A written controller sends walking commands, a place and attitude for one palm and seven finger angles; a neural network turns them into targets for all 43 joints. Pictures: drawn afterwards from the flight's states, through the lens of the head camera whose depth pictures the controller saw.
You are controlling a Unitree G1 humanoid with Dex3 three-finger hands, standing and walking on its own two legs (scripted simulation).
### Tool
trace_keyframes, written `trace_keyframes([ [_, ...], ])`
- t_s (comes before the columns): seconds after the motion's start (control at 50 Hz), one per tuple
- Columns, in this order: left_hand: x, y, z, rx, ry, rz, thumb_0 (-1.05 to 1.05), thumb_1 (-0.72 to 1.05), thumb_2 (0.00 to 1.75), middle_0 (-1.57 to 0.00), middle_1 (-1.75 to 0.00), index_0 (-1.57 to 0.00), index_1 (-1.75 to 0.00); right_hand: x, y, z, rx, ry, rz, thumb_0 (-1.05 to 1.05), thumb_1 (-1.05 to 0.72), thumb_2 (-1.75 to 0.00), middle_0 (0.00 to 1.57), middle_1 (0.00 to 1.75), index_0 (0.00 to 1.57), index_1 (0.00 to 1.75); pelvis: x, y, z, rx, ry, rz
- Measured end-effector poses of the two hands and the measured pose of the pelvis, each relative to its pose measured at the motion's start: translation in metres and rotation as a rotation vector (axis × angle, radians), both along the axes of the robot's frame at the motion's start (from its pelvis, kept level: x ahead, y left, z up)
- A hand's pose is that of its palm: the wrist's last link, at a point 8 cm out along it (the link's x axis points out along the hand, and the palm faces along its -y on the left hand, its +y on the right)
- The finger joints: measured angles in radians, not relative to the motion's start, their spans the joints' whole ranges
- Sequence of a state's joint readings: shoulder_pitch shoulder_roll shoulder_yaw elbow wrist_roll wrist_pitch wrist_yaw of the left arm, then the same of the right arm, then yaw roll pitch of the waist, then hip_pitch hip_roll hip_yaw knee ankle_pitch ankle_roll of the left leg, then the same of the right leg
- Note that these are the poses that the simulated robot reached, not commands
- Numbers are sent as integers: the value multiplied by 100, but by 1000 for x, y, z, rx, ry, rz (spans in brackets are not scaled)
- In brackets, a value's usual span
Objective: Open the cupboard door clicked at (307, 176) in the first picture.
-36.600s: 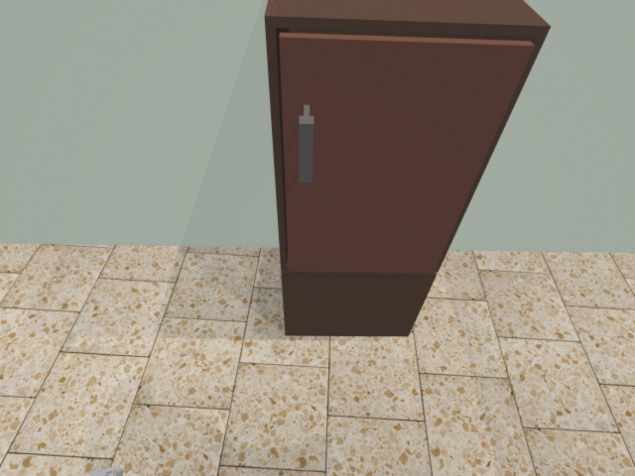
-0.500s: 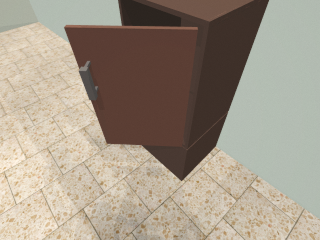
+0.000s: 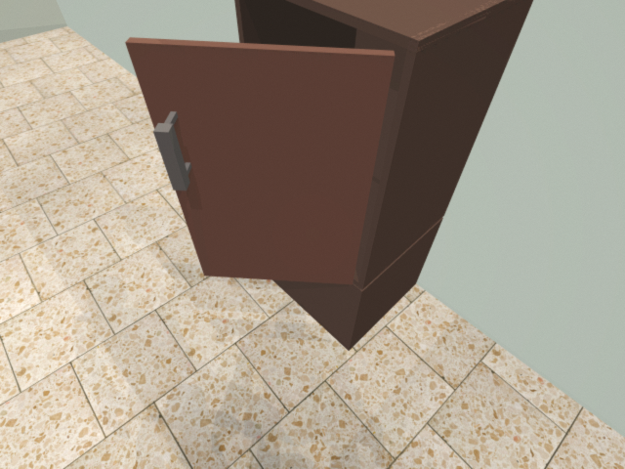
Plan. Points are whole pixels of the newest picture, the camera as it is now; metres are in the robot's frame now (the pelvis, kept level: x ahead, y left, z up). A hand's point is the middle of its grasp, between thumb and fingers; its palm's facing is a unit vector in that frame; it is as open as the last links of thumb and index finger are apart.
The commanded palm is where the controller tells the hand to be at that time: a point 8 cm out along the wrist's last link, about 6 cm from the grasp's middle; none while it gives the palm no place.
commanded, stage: shuffle to correct the standing spot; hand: left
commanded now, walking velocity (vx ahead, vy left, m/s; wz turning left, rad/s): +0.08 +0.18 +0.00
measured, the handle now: (176, 151) +0.58 +0.28 +0.07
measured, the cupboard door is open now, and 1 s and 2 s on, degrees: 42 42 42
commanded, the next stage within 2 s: come to a stop and stand still in 0.26 s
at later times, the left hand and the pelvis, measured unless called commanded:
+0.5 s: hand out of the picture +0.04 +0.23 -0.17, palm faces +0.08 -0.97 -0.24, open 7.3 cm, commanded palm none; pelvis +0.03 +0.05 +0.00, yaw +1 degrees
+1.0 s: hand out of the picture +0.08 +0.26 -0.17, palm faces +0.03 -0.98 -0.21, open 7.3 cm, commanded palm none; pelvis +0.05 +0.08 +0.00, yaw +0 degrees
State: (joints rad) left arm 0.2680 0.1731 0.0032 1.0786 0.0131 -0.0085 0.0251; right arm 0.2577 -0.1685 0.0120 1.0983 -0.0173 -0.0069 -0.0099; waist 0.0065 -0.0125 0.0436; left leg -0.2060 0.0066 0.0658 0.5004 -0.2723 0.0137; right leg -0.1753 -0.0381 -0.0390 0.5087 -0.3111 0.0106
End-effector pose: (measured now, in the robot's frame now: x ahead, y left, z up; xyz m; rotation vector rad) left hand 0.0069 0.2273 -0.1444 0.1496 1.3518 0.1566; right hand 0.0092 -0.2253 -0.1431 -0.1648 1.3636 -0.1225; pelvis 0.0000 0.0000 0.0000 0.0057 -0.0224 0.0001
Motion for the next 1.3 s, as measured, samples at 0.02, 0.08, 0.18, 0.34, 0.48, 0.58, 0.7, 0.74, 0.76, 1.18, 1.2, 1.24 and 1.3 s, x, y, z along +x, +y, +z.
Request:
trace_keyframes([
  [0.02,-1,1,-1,-1,1,5,0,91,89,-20,-30,-20,-30,1,0,0,-2,1,1,1,-91,-90,20,30,20,30,1,1,-1,-1,0,1],
  [0.08,-3,7,-4,-2,8,25,0,91,89,-20,-30,-20,-30,7,3,-1,-11,1,6,1,-91,-90,20,30,20,30,5,7,-3,-3,0,6],
  [0.18,-5,26,-10,5,39,46,0,91,89,-20,-30,-20,-30,19,13,0,-29,-17,12,1,-90,-90,20,30,20,30,12,20,-8,8,4,4],
  [0.34,21,42,-3,56,5,28,0,91,89,-20,-30,-20,-30,27,28,-13,11,-20,3,1,-90,-90,20,30,20,30,20,27,-12,23,17,-14],
  [0.48,23,50,7,50,-25,55,0,91,89,-20,-30,-20,-30,60,40,-6,16,-33,28,1,-91,-90,20,30,20,30,29,43,-4,22,21,18],
  [0.58,20,67,-10,11,31,56,0,91,89,-20,-30,-20,-30,92,57,-1,-12,-135,39,1,-91,-90,20,30,20,30,39,64,-12,6,19,8],
  [0.7,36,83,-10,14,25,57,0,91,89,-20,-30,-20,-30,99,76,3,-19,-143,42,1,-92,-90,20,30,20,30,43,74,-8,19,19,6],
  [0.74,44,84,-7,18,-5,49,0,91,89,-20,-30,-20,-30,99,78,1,-12,-138,42,0,-92,-90,20,30,20,30,43,74,-8,27,17,6],
  [0.76,47,84,-6,21,-18,44,0,91,89,-20,-30,-20,-30,98,78,-1,-6,-135,40,0,-92,-90,20,30,20,30,43,74,-8,27,13,8],
  [1.18,48,88,-2,6,-37,-26,0,91,89,-20,-30,-20,-30,49,87,1,-18,-75,-15,1,-91,-90,20,30,20,30,38,92,-3,-14,-17,9],
  [1.2,47,90,-2,6,-39,-23,0,91,89,-20,-30,-20,-30,47,90,1,-14,-70,-14,1,-91,-90,20,30,20,30,36,93,-3,-14,-20,10],
  [1.24,42,92,-2,5,-40,-19,0,91,89,-20,-30,-20,-30,41,94,0,-8,-62,-11,1,-91,-90,20,30,20,30,32,95,-3,-13,-21,13],
  [1.3,34,96,-1,5,-33,-13,0,91,89,-20,-30,-20,-30,33,98,0,-1,-51,-11,1,-92,-90,20,30,20,30,28,98,-2,-10,-17,14],
])
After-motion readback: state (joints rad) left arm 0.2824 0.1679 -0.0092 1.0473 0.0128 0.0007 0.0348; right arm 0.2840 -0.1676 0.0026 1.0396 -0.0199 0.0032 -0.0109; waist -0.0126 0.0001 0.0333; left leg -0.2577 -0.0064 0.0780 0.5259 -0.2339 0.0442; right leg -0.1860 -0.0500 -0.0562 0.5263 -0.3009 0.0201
